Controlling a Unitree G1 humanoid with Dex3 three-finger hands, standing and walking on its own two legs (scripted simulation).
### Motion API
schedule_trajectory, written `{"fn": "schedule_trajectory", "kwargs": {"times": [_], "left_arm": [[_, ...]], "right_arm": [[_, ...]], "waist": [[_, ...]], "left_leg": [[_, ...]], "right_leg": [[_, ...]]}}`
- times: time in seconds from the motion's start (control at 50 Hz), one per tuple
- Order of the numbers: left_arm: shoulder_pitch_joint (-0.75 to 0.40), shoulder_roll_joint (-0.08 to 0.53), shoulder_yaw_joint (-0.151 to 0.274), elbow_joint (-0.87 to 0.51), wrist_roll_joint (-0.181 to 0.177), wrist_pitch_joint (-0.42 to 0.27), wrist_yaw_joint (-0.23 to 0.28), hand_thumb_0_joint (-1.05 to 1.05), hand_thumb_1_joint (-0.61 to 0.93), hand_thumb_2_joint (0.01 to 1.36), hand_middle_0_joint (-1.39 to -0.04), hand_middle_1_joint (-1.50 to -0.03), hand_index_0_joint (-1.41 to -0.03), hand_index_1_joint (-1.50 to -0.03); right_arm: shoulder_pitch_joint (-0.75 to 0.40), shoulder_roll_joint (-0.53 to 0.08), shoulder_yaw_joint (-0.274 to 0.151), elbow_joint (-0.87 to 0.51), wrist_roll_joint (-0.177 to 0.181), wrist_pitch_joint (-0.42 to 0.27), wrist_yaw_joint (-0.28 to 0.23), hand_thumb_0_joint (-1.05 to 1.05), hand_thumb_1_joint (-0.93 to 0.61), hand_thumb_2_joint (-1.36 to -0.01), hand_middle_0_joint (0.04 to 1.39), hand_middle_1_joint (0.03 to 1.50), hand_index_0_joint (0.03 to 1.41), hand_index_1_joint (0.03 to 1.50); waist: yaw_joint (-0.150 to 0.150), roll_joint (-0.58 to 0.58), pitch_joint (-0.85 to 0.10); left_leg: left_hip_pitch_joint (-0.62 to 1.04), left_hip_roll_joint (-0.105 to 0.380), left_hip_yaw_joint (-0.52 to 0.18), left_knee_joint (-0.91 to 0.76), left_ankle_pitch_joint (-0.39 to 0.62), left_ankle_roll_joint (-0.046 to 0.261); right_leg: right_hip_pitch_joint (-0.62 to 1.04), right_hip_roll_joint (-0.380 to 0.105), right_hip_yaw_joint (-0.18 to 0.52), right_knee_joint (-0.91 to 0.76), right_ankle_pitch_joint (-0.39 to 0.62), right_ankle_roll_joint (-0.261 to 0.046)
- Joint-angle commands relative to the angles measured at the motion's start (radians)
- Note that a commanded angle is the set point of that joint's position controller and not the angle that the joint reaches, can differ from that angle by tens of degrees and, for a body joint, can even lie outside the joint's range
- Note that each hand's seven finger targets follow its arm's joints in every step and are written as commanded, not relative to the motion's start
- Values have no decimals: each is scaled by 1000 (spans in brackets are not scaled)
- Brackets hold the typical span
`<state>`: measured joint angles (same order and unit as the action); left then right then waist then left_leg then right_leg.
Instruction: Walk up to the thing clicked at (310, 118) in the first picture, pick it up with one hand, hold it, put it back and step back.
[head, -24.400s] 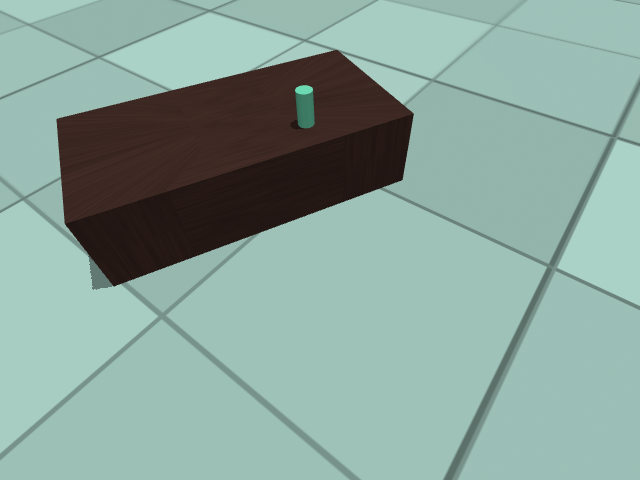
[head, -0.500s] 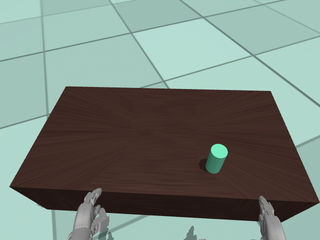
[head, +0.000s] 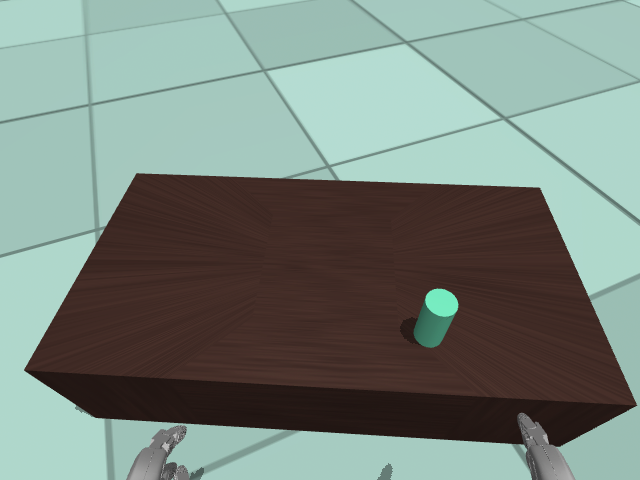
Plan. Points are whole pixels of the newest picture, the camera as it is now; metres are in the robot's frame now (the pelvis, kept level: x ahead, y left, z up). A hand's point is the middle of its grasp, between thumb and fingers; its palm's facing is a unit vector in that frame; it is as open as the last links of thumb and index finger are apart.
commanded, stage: home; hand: right
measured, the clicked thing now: (434, 319) +0.50 -0.20 -0.31
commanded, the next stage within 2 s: stand in 1.42 s
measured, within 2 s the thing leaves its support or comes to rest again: neither
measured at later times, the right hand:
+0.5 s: hand out of the picture +0.04 -0.27 -0.12, palm faces -0.01 +0.93 -0.37, open 17.6 cm
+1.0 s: hand out of the picture +0.03 -0.26 -0.12, palm faces -0.03 +0.94 -0.35, open 17.4 cm
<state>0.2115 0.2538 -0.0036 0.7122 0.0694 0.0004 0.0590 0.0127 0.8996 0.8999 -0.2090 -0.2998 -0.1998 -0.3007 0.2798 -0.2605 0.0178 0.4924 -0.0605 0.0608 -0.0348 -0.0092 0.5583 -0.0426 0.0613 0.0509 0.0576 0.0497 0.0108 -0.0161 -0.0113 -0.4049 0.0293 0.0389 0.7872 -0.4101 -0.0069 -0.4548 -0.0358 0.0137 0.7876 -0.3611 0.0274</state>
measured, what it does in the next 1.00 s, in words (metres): stands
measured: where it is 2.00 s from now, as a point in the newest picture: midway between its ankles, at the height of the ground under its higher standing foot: outside the picture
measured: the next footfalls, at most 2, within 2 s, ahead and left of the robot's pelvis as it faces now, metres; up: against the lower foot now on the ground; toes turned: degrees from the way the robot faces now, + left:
none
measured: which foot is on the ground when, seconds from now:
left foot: down 0.00-1.00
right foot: down 0.00-1.00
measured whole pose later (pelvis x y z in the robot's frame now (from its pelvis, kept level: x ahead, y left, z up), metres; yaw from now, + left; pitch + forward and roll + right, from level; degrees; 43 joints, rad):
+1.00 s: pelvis -0.01 -0.01 +0.04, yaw -1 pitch -3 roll +0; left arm 0.18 0.33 0.01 1.13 0.02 0.02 0.00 0.01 0.90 0.90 -0.21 -0.30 -0.20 -0.30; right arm 0.21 -0.32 0.01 1.11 -0.02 0.00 -0.02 0.00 0.53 -0.05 0.06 0.05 0.06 0.05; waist 0.01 -0.02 0.04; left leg -0.14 0.05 0.04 0.40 -0.20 -0.03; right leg -0.18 -0.01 0.01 0.38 -0.15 0.01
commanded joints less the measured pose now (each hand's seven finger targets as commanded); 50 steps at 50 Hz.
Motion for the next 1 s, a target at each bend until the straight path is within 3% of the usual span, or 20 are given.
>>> {"fn": "schedule_trajectory", "kwargs": {"times": [0.0,0.04,0.14,0.18,0.38,0.42,0.48,0.6,0.68,0.78,0.86,0.98], "left_arm": [[-55,163,61,-36,-12,-20,-34,0,898,903,-201,-303,-201,-303],[-56,144,55,10,-13,-13,-41,0,897,903,-201,-303,-201,-303],[-36,181,63,104,-22,-11,-37,0,897,903,-201,-302,-201,-302],[-36,186,62,133,-30,-4,-34,0,897,903,-201,-303,-201,-303],[-56,244,66,253,-32,2,-34,0,898,903,-201,-304,-201,-303],[-57,239,61,268,-35,3,-37,0,898,903,-201,-304,-201,-304],[-65,253,62,292,-32,4,-37,0,898,903,-201,-305,-201,-304],[-86,263,59,314,-38,2,-41,0,898,903,-201,-305,-201,-305],[-84,265,54,325,-38,5,-46,0,898,903,-201,-306,-201,-305],[-64,259,50,344,-40,5,-51,0,898,904,-201,-306,-201,-305],[-74,257,47,353,-43,-3,-50,0,898,904,-201,-307,-201,-306],[-72,259,42,367,-47,-1,-50,0,898,904,-201,-306,-201,-306]], "right_arm": [[-70,-191,-82,38,13,-74,3,0,571,-38,49,47,49,47],[-80,-190,-72,110,14,-76,4,0,601,-21,46,42,46,42],[-68,-208,-74,253,20,-81,-2,0,611,-9,44,39,44,39],[-66,-217,-73,299,24,-82,-6,0,611,-7,43,38,43,38],[-94,-251,-66,451,29,-81,-11,0,572,-37,48,47,49,47],[-93,-255,-61,472,31,-82,-10,0,569,-39,49,48,49,48],[-92,-254,-58,494,31,-77,-8,0,560,-43,49,49,49,49],[-89,-258,-53,523,30,-75,-4,0,563,-41,49,48,49,48],[-84,-266,-49,535,29,-74,2,0,547,-51,50,51,51,51],[-104,-280,-49,535,31,-77,2,0,551,-48,50,50,50,50],[-112,-273,-43,539,35,-87,2,0,558,-44,49,49,49,49],[-115,-278,-39,556,40,-87,4,0,537,-56,51,52,51,52]], "waist": [[-2,29,-88],[-3,30,-42],[-11,-14,-39],[-14,6,-43],[-8,-2,35],[-5,15,35],[-9,-21,53],[-10,-16,67],[-9,0,85],[5,27,72],[-1,23,25],[0,28,54]], "left_leg": [[78,84,-103,-260,139,34],[68,87,-101,-309,107,30],[178,73,-67,-310,297,16],[215,82,-67,-341,335,16],[228,80,-59,-442,219,8],[230,88,-66,-460,219,9],[240,82,-61,-461,173,9],[217,79,-58,-472,127,11],[198,78,-70,-483,41,13],[152,92,-97,-516,-26,20],[190,105,-97,-507,94,21],[185,97,-95,-518,94,19]], "right_leg": [[142,-13,39,-203,161,-38],[168,-12,42,-245,161,-32],[237,-40,64,-332,318,-39],[256,-39,65,-351,332,-38],[298,-45,90,-474,196,-33],[309,-45,84,-475,221,-30],[272,-50,100,-513,135,-29],[268,-55,113,-533,79,-29],[233,-51,111,-540,2,-27],[262,-45,105,-509,36,-28],[308,-59,98,-486,159,-32],[301,-55,86,-485,162,-30]]}}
